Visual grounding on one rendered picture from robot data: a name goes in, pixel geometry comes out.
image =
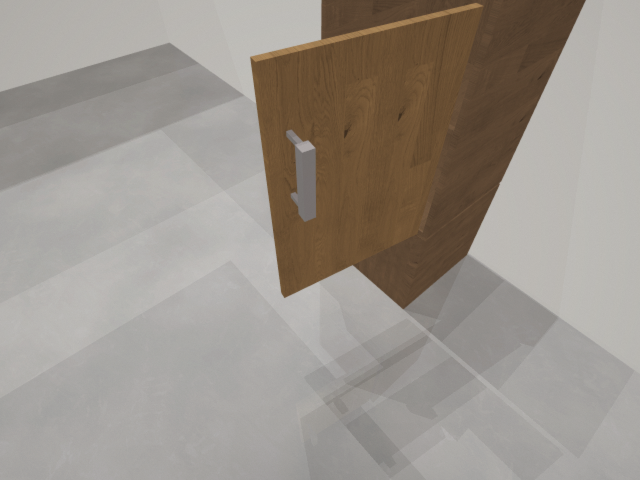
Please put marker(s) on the handle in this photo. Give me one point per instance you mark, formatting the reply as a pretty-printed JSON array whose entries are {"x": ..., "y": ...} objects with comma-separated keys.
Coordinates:
[{"x": 305, "y": 198}]

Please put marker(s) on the cupboard door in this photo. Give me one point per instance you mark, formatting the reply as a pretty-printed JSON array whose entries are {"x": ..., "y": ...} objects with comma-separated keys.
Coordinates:
[{"x": 376, "y": 104}]

